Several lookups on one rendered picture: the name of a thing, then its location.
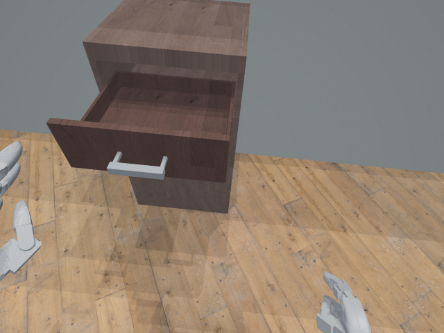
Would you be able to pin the drawer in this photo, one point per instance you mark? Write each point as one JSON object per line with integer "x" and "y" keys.
{"x": 149, "y": 116}

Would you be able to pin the cabinet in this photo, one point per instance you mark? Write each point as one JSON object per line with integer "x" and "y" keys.
{"x": 189, "y": 38}

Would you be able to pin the handle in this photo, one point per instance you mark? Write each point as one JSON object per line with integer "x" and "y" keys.
{"x": 137, "y": 170}

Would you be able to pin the left robot hand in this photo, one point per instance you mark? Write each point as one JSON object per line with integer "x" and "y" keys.
{"x": 15, "y": 253}

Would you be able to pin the right robot hand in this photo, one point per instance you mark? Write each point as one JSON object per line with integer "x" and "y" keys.
{"x": 348, "y": 316}

